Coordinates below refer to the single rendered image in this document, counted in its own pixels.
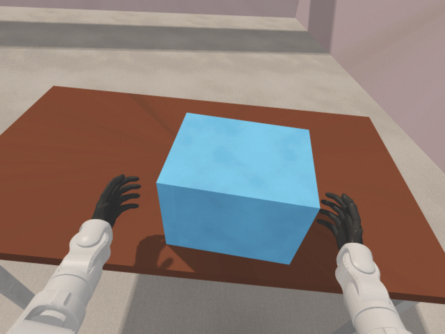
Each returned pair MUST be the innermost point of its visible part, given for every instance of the left robot hand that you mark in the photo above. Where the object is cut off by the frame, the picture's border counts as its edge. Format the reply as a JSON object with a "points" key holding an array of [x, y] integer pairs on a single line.
{"points": [[109, 207]]}

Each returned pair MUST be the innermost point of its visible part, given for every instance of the carton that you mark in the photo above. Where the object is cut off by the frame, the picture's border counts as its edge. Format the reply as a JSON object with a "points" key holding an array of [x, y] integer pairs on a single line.
{"points": [[239, 188]]}

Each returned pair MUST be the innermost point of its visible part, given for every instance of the robot left upper arm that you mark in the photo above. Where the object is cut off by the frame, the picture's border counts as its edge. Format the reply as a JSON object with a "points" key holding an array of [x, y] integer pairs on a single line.
{"points": [[33, 327]]}

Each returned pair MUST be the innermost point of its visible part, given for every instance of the table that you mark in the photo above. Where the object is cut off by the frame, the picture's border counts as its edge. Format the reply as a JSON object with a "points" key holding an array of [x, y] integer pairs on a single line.
{"points": [[57, 158]]}

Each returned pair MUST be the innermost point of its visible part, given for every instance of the right robot forearm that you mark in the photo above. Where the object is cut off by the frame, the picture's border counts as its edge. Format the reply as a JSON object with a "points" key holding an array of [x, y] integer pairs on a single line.
{"points": [[365, 297]]}

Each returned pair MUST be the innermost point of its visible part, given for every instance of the left robot forearm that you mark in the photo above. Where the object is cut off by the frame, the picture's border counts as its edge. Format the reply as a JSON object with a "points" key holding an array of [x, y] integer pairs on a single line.
{"points": [[64, 299]]}

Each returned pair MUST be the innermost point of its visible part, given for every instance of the right robot hand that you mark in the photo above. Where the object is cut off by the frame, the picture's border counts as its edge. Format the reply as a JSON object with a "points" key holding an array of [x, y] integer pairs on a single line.
{"points": [[348, 227]]}

